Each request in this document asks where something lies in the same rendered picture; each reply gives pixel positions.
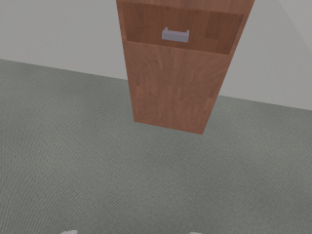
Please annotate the handle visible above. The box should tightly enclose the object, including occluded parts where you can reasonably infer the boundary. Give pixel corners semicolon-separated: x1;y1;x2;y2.
162;27;189;43

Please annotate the cabinet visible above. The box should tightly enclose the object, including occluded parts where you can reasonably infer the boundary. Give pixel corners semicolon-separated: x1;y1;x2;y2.
116;0;255;135

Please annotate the drawer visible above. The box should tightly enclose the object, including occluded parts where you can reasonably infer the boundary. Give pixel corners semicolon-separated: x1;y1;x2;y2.
122;1;242;55

